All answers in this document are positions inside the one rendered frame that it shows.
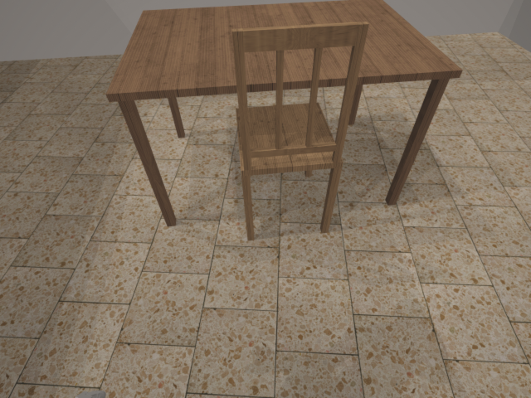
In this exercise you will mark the table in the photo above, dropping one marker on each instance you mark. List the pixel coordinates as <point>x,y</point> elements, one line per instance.
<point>189,52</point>

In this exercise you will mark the chair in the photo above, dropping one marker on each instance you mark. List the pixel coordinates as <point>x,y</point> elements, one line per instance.
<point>294,137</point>

